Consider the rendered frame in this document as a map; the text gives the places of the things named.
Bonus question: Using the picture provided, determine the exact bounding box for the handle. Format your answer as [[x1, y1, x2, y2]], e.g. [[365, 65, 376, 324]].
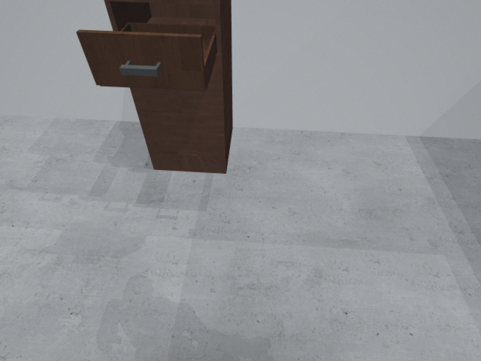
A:
[[119, 61, 162, 77]]

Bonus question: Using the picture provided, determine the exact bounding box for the drawer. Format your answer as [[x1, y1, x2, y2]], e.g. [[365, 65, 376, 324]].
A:
[[76, 23, 217, 91]]

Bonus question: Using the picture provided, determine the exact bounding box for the cabinet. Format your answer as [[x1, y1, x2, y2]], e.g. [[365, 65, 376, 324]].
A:
[[104, 0, 233, 174]]

